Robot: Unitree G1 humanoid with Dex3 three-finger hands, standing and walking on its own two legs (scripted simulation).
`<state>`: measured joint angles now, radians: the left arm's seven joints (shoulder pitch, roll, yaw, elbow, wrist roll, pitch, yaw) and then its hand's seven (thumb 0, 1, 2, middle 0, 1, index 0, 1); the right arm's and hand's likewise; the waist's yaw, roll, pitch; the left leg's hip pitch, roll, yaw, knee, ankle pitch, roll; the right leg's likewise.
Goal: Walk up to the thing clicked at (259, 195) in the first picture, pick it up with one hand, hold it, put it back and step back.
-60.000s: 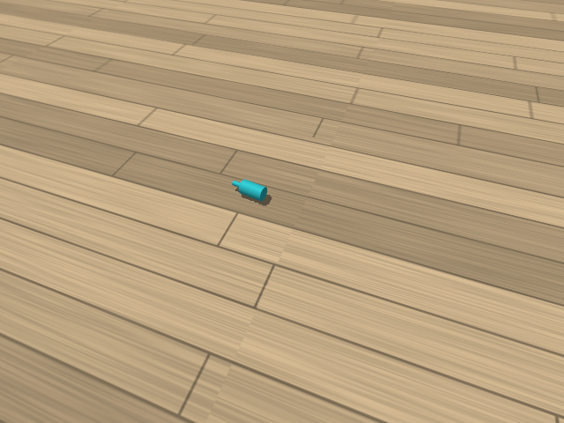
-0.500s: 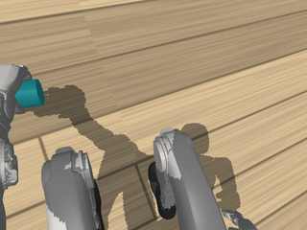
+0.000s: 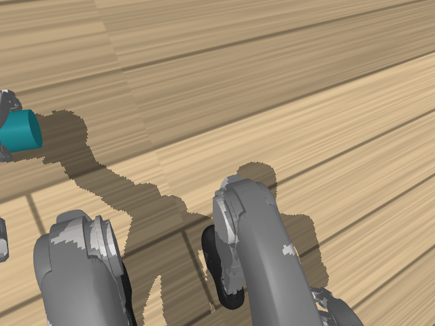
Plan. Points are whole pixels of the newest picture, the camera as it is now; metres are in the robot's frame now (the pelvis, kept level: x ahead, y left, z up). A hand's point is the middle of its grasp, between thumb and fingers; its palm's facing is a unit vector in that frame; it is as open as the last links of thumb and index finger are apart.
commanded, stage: rest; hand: left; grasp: from above
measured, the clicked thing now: out of the picture +0.47 +0.34 -0.23
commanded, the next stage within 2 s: open in 1.02 s
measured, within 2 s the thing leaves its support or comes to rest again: rests again in 1.52 s
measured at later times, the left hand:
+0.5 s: hand (7, 134) +0.47 +0.30 -0.24, palm faces -0.46 -0.09 -0.88, open 9.7 cm
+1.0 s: hand (7, 135) +0.47 +0.30 -0.25, palm faces -0.46 -0.09 -0.88, open 9.6 cm
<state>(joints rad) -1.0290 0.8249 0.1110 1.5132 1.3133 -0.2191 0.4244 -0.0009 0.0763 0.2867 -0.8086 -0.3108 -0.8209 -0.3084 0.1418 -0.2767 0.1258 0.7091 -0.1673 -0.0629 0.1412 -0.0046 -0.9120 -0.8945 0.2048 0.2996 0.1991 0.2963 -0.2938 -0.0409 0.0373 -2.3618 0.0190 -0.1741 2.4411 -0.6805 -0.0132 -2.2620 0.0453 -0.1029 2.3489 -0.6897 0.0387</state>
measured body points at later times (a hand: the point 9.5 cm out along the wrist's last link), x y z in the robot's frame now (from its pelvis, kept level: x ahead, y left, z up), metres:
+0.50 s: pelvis +0.00 +0.00 -0.01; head +0.28 +0.09 +0.33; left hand +0.49 +0.30 -0.19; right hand +0.04 -0.27 -0.09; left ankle +0.07 +0.13 -0.29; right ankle +0.10 -0.12 -0.29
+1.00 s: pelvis +0.00 +0.01 -0.01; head +0.28 +0.11 +0.32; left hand +0.49 +0.30 -0.20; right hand +0.04 -0.26 -0.08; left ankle +0.07 +0.13 -0.29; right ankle +0.10 -0.12 -0.29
